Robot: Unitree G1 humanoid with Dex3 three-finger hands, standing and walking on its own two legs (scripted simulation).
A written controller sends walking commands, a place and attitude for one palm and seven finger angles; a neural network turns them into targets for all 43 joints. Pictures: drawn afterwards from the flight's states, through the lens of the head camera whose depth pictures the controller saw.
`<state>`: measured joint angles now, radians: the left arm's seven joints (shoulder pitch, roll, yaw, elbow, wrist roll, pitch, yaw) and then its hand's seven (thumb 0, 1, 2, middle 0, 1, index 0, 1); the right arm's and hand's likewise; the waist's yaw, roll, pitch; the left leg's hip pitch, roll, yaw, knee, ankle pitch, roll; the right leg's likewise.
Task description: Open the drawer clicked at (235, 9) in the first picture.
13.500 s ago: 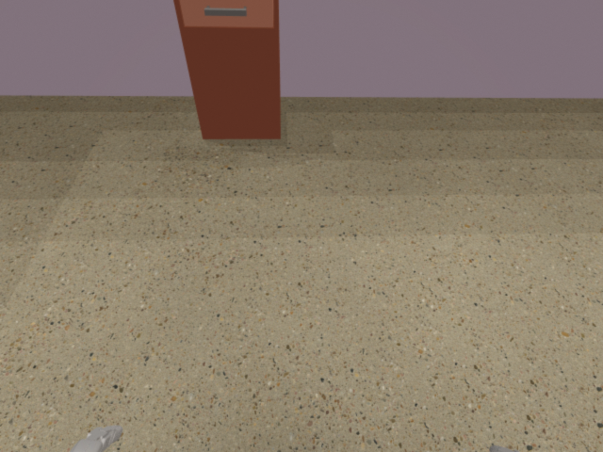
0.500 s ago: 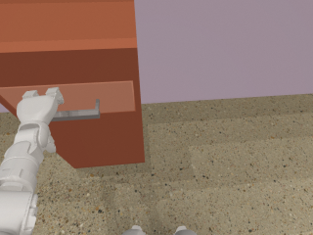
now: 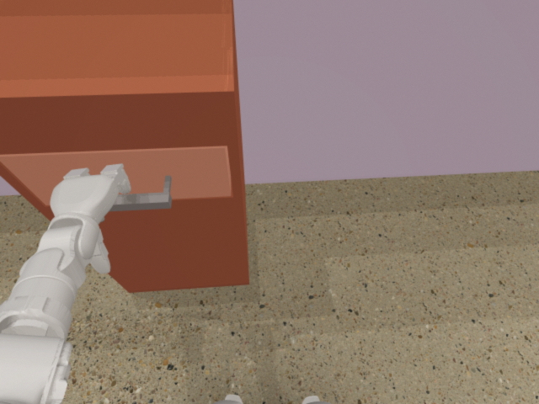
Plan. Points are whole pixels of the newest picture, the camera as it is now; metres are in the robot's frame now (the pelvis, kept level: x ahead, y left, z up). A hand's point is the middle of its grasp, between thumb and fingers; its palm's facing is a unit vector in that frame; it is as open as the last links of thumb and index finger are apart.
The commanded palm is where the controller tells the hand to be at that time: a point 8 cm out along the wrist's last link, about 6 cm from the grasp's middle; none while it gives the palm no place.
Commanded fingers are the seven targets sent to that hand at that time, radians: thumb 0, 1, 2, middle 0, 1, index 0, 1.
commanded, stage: move the hooked fingers above the handle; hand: left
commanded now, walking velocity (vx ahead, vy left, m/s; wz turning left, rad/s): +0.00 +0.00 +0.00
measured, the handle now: (125, 192) +0.48 +0.28 -0.06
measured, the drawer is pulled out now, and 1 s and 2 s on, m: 0.00 0.00 0.00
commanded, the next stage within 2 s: lower the fingers behind the handle in 0.96 s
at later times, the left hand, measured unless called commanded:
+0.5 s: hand (109, 209) +0.41 +0.27 +0.00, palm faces -0.08 -0.08 -0.99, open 13.8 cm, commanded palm +0.40 +0.28 +0.06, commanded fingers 0.00 -0.50 0.30 -0.30 -1.20 -0.30 -1.20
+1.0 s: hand (109, 189) +0.44 +0.28 +0.01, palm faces +0.07 -0.05 -1.00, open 13.8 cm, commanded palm +0.41 +0.29 +0.06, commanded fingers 0.00 -0.50 0.30 -0.30 -1.20 -0.30 -1.20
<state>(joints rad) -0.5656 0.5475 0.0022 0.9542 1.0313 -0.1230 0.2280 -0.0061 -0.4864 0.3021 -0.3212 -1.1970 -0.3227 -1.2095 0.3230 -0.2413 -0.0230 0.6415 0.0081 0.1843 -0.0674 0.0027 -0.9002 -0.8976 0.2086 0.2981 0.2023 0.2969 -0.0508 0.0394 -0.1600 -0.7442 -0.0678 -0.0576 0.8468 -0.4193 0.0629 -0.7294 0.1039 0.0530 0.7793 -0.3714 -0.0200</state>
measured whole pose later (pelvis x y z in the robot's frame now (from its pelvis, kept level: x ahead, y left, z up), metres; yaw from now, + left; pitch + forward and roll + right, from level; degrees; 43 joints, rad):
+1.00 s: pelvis -0.01 +0.01 -0.01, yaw +0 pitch +20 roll -3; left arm -0.63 0.55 0.06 0.90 1.11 -0.19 0.41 0.00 -0.49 0.30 -0.34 -1.21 -0.32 -1.20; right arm 0.29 -0.25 -0.03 0.67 -0.02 0.18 -0.04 0.00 -0.90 -0.90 0.21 0.30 0.20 0.30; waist -0.08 0.04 -0.17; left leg -0.84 -0.07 -0.06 0.95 -0.45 0.07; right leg -0.82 0.10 0.04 0.87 -0.40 -0.01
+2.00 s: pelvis -0.01 +0.00 -0.04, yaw -1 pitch +26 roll -4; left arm -0.59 0.58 0.10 0.99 1.11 -0.22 0.42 -0.01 -0.49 0.30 -0.30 -1.19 -0.32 -1.20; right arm 0.31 -0.27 -0.04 0.69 -0.03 0.16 -0.03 0.00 -0.90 -0.90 0.21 0.30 0.20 0.30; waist -0.07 0.04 -0.20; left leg -1.02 -0.06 -0.05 1.09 -0.51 0.06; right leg -1.00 0.12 0.03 1.01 -0.45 -0.02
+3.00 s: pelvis -0.02 +0.01 -0.05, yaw -1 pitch +26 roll -4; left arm -0.65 0.57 0.07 1.03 1.11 -0.14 0.44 -0.01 -0.24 0.41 -0.29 -1.21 -0.34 -1.23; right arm 0.28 -0.26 -0.01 0.67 -0.02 0.16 -0.02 0.00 -0.90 -0.90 0.21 0.30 0.20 0.30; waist -0.08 0.04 -0.19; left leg -1.08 -0.06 -0.05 1.15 -0.51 0.07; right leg -1.05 0.12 0.02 1.06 -0.46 -0.01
